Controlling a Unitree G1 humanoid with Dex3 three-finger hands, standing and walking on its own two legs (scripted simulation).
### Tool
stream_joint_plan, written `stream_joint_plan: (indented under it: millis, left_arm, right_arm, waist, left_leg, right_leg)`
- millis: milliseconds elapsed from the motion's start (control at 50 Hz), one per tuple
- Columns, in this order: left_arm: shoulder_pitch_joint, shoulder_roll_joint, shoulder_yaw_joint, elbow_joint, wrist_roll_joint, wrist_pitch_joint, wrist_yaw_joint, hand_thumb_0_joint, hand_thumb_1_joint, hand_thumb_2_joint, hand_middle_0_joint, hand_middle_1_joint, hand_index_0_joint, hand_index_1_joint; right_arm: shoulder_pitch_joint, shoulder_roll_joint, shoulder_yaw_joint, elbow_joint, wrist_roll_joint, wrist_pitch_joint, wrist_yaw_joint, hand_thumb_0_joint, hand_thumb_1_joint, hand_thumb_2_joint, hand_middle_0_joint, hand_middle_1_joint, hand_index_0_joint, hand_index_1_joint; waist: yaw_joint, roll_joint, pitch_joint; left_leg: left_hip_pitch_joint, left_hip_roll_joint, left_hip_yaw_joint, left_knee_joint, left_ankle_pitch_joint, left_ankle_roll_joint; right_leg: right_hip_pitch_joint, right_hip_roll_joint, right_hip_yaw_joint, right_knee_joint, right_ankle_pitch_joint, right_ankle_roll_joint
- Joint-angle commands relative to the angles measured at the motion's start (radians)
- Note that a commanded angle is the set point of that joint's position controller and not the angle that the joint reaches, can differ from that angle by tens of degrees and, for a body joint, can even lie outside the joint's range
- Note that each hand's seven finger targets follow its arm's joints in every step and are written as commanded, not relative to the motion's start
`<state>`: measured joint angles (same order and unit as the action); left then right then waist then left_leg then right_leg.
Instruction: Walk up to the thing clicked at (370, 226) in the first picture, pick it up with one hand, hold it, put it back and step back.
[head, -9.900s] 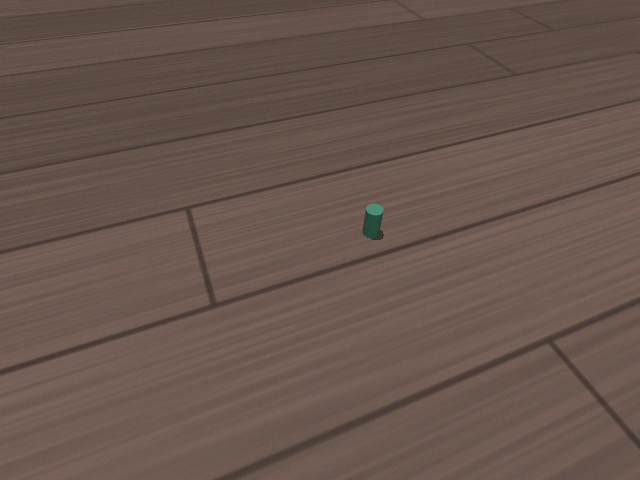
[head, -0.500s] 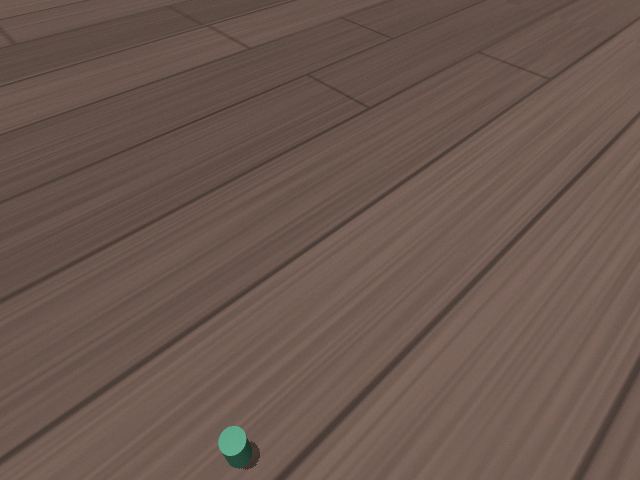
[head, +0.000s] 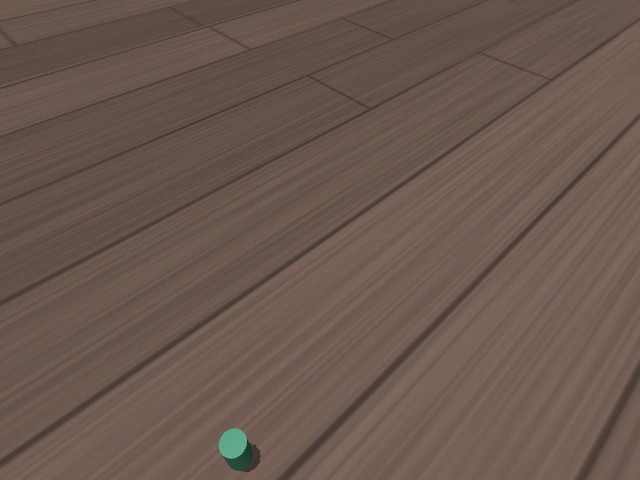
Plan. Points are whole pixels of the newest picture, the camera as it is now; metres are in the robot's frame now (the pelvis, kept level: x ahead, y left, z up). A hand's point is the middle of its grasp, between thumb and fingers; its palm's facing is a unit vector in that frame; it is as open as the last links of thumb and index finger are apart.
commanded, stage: stand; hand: left
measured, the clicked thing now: (236, 450) +0.34 +0.22 -0.71
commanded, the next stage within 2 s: go down in 0.36 s
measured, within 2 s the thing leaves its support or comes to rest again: neither
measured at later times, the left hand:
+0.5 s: hand out of the picture +0.08 +0.25 -0.15, palm faces -0.01 -0.94 -0.35, open 7.5 cm
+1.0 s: hand out of the picture +0.14 +0.28 -0.19, palm faces +0.05 -0.94 -0.33, open 15.9 cm
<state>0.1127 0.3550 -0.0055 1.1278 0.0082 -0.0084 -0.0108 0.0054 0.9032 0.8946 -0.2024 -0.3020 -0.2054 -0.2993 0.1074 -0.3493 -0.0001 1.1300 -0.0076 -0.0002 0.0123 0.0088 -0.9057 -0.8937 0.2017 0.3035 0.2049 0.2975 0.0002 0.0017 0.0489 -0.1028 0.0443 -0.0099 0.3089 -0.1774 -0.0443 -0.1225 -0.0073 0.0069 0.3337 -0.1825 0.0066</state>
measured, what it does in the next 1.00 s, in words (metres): lowers itself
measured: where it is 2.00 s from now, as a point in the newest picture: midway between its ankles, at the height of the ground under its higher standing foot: outside the picture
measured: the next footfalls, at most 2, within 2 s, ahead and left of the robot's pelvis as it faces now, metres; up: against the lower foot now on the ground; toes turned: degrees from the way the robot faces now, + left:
none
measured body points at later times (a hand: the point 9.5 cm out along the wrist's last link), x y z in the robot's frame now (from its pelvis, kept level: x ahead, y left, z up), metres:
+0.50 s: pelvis +0.00 +0.00 +0.00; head +0.01 -0.01 +0.45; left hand +0.08 +0.30 -0.13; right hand +0.08 -0.30 -0.13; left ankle -0.01 +0.15 -0.75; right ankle +0.00 -0.12 -0.75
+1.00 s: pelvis -0.01 +0.01 -0.06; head +0.06 +0.02 +0.38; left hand +0.14 +0.33 -0.17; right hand +0.13 -0.25 -0.16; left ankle -0.01 +0.15 -0.75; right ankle +0.00 -0.12 -0.75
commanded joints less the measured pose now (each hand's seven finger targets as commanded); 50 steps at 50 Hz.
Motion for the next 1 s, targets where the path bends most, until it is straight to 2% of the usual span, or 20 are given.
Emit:
stream_joint_plan:
  millis: [0,320,420,440,460,480,500,520,560,580,600,640,680,720,780,860,900,940,960,980]
  left_arm:
    - [-0.033,0.219,0.044,-0.062,0.0,-0.025,0.019,0.0,0.899,0.9,-0.2,-0.3,-0.2,-0.3]
    - [-0.028,0.222,0.045,-0.063,0.001,-0.023,0.021,0.0,0.899,0.9,-0.2,-0.3,-0.2,-0.3]
    - [-0.036,0.223,0.046,-0.064,-0.001,-0.021,0.02,0.0,0.899,0.9,-0.2,-0.3,-0.2,-0.3]
    - [-0.029,0.22,0.047,-0.067,0.001,-0.021,0.02,0.0,0.819,0.82,-0.12,-0.22,-0.12,-0.22]
    - [-0.38,0.02,0.041,-0.417,-0.045,-0.111,0.031,0.0,0.739,0.74,-0.04,-0.14,-0.04,-0.14]
    - [-0.448,0.09,0.07,-0.313,-0.037,-0.096,0.036,0.0,0.659,0.66,-0.017,-0.076,-0.033,-0.06]
    - [-0.286,0.199,0.147,-0.151,-0.018,-0.058,0.042,0.0,0.579,0.58,-0.019,-0.09,-0.028,-0.081]
    - [-0.21,0.211,0.172,-0.107,-0.006,-0.046,0.028,0.0,0.499,0.5,-0.018,-0.138,-0.029,-0.128]
    - [-0.278,0.277,0.213,-0.179,0.032,-0.058,0.007,0.0,0.339,0.34,-0.027,-0.109,-0.033,-0.102]
    - [-0.236,0.267,0.221,-0.148,0.052,-0.049,-0.008,0.0,0.259,0.26,-0.037,-0.118,-0.045,-0.109]
    - [-0.147,0.244,0.226,-0.088,0.077,-0.036,-0.022,0.0,0.179,0.242,-0.037,-0.13,-0.052,-0.114]
    - [-0.075,0.269,0.285,-0.149,0.095,-0.024,-0.029,0.0,0.081,0.205,-0.039,-0.117,-0.052,-0.102]
    - [-0.079,0.209,0.26,-0.186,0.092,0.004,-0.027,0.0,-0.017,0.168,-0.053,-0.114,-0.067,-0.098]
    - [-0.119,0.211,0.267,-0.238,0.09,0.035,-0.024,0.0,-0.104,0.172,-0.054,-0.128,-0.066,-0.114]
    - [-0.074,0.187,0.267,-0.33,0.071,0.06,-0.035,0.0,-0.251,0.162,-0.065,-0.147,-0.073,-0.137]
    - [-0.068,0.162,0.251,-0.463,0.056,0.072,-0.054,0.0,-0.411,0.141,-0.076,-0.155,-0.077,-0.151]
    - [-0.068,0.184,0.274,-0.561,0.053,0.071,-0.054,0.0,-0.443,0.16,-0.074,-0.171,-0.073,-0.171]
    - [-0.006,0.168,0.275,-0.596,0.05,0.081,-0.054,0.0,-0.496,0.14,-0.087,-0.166,-0.082,-0.168]
    - [0.005,0.19,0.291,-0.655,0.052,0.085,-0.051,0.0,-0.508,0.144,-0.085,-0.165,-0.078,-0.17]
    - [0.03,0.179,0.286,-0.66,0.05,0.093,-0.051,0.0,-0.494,0.163,-0.083,-0.176,-0.075,-0.182]
  right_arm:
    - [-0.044,-0.212,-0.044,-0.055,0.0,-0.027,-0.017,0.0,-0.9,-0.9,0.2,0.3,0.2,0.3]
    - [-0.029,-0.212,-0.043,-0.057,0.001,-0.024,-0.018,0.0,-0.9,-0.9,0.2,0.3,0.2,0.3]
    - [-0.03,-0.208,-0.042,-0.057,-0.002,-0.023,-0.018,0.0,-0.9,-0.9,0.2,0.3,0.2,0.3]
    - [-0.034,-0.218,-0.045,-0.06,0.0,-0.023,-0.019,0.0,-0.895,-0.897,0.202,0.295,0.2,0.295]
    - [-0.02,-0.04,-0.001,-0.341,0.063,-0.074,-0.035,0.0,-0.975,-0.922,0.199,0.3,0.2,0.3]
    - [0.037,-0.068,-0.004,-0.282,0.065,-0.074,-0.045,0.0,-0.962,-0.919,0.199,0.3,0.2,0.3]
    - [0.058,-0.105,-0.017,-0.271,0.061,-0.065,-0.051,0.0,-0.956,-0.919,0.199,0.3,0.199,0.3]
    - [0.072,-0.104,-0.034,-0.29,0.058,-0.058,-0.049,0.0,-0.967,-0.921,0.199,0.3,0.199,0.3]
    - [0.097,-0.105,-0.067,-0.33,0.045,-0.068,-0.058,0.0,-0.944,-0.915,0.199,0.3,0.199,0.3]
    - [0.095,-0.101,-0.071,-0.358,0.036,-0.076,-0.056,0.0,-0.937,-0.912,0.199,0.3,0.2,0.3]
    - [0.116,-0.097,-0.08,-0.364,0.027,-0.078,-0.051,0.0,-0.931,-0.909,0.2,0.3,0.2,0.3]
    - [0.126,-0.086,-0.092,-0.41,0.025,-0.08,-0.045,0.0,-0.916,-0.904,0.2,0.3,0.2,0.3]
    - [0.112,-0.073,-0.087,-0.456,0.026,-0.082,-0.041,0.0,-0.904,-0.899,0.2,0.3,0.2,0.3]
    - [0.098,-0.077,-0.091,-0.49,0.028,-0.085,-0.041,0.0,-0.883,-0.894,0.2,0.3,0.2,0.3]
    - [0.084,-0.068,-0.094,-0.545,0.031,-0.097,-0.037,0.0,-0.853,-0.886,0.2,0.3,0.2,0.3]
    - [0.093,-0.061,-0.098,-0.59,0.031,-0.121,-0.044,0.0,-0.815,-0.876,0.2,0.3,0.2,0.3]
    - [0.107,-0.056,-0.101,-0.604,0.03,-0.131,-0.051,0.0,-0.796,-0.871,0.2,0.3,0.2,0.3]
    - [0.109,-0.056,-0.099,-0.62,0.028,-0.144,-0.056,0.0,-0.799,-0.871,0.2,0.3,0.2,0.3]
    - [0.11,-0.057,-0.1,-0.632,0.028,-0.15,-0.059,0.0,-0.8,-0.872,0.2,0.3,0.2,0.3]
    - [0.112,-0.055,-0.098,-0.637,0.029,-0.153,-0.061,0.0,-0.794,-0.871,0.2,0.3,0.2,0.3]
  waist:
    - [0.0,0.002,-0.076]
    - [-0.002,0.002,-0.08]
    - [-0.003,-0.006,-0.061]
    - [0.0,0.009,-0.081]
    - [-0.117,0.027,0.006]
    - [-0.078,-0.025,-0.04]
    - [-0.06,-0.048,-0.016]
    - [-0.026,-0.039,-0.03]
    - [-0.021,-0.015,-0.174]
    - [-0.026,-0.019,-0.197]
    - [-0.01,-0.022,-0.22]
    - [0.041,0.028,-0.317]
    - [0.027,0.034,-0.283]
    - [0.011,0.046,-0.266]
    - [0.004,0.021,-0.25]
    - [-0.02,0.003,-0.273]
    - [-0.02,0.03,-0.332]
    - [-0.028,0.04,-0.333]
    - [-0.016,0.069,-0.346]
    - [-0.027,0.061,-0.349]
  left_leg:
    - [0.025,0.092,-0.062,-0.03,0.15,0.051]
    - [0.028,0.09,-0.056,-0.029,0.161,0.05]
    - [0.022,0.09,-0.055,-0.036,0.129,0.05]
    - [0.037,0.092,-0.052,-0.028,0.137,0.055]
    - [-0.122,-0.056,0.072,0.045,-0.023,0.053]
    - [-0.121,-0.057,0.068,0.057,-0.035,0.059]
    - [-0.159,-0.061,0.067,0.08,-0.058,0.061]
    - [-0.183,-0.054,0.065,0.109,-0.027,0.057]
    - [-0.19,-0.056,0.058,0.17,0.024,0.058]
    - [-0.223,-0.058,0.053,0.202,0.036,0.056]
    - [-0.261,-0.061,0.046,0.24,0.048,0.055]
    - [-0.278,-0.074,0.049,0.276,0.095,0.048]
    - [-0.315,-0.073,0.048,0.289,0.05,0.045]
    - [-0.354,-0.066,0.041,0.327,0.022,0.042]
    - [-0.418,-0.055,0.032,0.373,-0.056,0.042]
    - [-0.48,-0.047,0.02,0.453,-0.097,0.046]
    - [-0.485,-0.043,0.017,0.491,-0.078,0.045]
    - [-0.493,-0.033,0.004,0.515,-0.065,0.042]
    - [-0.496,-0.031,0.004,0.527,-0.059,0.04]
    - [-0.497,-0.026,-0.004,0.532,-0.054,0.038]
  right_leg:
    - [0.007,-0.116,0.076,-0.053,0.159,-0.025]
    - [0.02,-0.118,0.078,-0.048,0.184,-0.029]
    - [0.002,-0.118,0.084,-0.058,0.146,-0.029]
    - [0.012,-0.118,0.083,-0.055,0.163,-0.029]
    - [-0.192,-0.003,-0.009,-0.002,0.043,-0.009]
    - [-0.134,-0.006,-0.019,-0.001,0.007,-0.002]
    - [-0.155,0.002,-0.028,0.01,-0.041,-0.007]
    - [-0.169,0.007,-0.033,0.04,-0.029,-0.013]
    - [-0.164,0.0,-0.023,0.108,0.04,-0.009]
    - [-0.168,0.0,-0.026,0.149,0.061,-0.009]
    - [-0.183,0.0,-0.026,0.187,0.07,-0.012]
    - [-0.149,-0.003,-0.021,0.228,0.103,-0.017]
    - [-0.196,0.003,-0.024,0.242,0.05,-0.017]
    - [-0.273,0.007,-0.025,0.273,0.013,-0.019]
    - [-0.343,0.012,-0.033,0.322,-0.079,-0.018]
    - [-0.435,0.012,-0.036,0.402,-0.113,-0.014]
    - [-0.459,0.011,-0.034,0.445,-0.095,-0.016]
    - [-0.494,0.017,-0.044,0.487,-0.086,-0.017]
    - [-0.508,0.015,-0.042,0.504,-0.081,-0.019]
    - [-0.517,0.018,-0.046,0.518,-0.082,-0.019]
